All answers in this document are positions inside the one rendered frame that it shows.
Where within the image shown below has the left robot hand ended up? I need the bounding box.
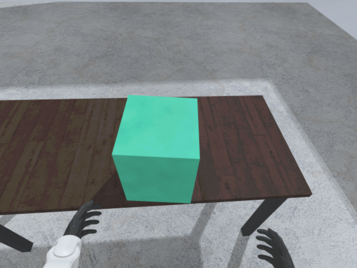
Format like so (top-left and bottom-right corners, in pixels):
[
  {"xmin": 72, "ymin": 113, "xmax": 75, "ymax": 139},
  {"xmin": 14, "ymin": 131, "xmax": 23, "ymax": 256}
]
[{"xmin": 63, "ymin": 200, "xmax": 102, "ymax": 239}]

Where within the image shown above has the carton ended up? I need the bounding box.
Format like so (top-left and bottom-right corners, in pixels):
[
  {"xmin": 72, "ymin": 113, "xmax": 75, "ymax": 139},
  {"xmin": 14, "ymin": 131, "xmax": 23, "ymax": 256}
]
[{"xmin": 112, "ymin": 95, "xmax": 200, "ymax": 203}]

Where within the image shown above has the right robot hand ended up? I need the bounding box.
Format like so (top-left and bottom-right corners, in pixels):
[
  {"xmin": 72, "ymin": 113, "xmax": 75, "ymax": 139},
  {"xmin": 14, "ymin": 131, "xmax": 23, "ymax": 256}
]
[{"xmin": 256, "ymin": 228, "xmax": 295, "ymax": 268}]

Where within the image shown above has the left robot forearm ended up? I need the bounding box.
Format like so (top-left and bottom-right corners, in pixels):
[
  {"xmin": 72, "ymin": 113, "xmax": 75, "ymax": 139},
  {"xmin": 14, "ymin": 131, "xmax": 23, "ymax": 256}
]
[{"xmin": 43, "ymin": 235, "xmax": 81, "ymax": 268}]

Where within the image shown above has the table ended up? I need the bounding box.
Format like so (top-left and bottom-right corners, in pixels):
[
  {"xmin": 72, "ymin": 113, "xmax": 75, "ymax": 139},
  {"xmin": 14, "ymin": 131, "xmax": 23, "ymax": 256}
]
[{"xmin": 0, "ymin": 95, "xmax": 312, "ymax": 252}]

